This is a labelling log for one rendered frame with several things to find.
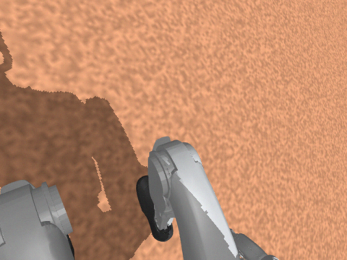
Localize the right robot foot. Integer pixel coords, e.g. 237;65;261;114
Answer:
136;175;173;242

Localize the right robot hand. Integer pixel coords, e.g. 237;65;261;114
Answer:
230;229;268;260

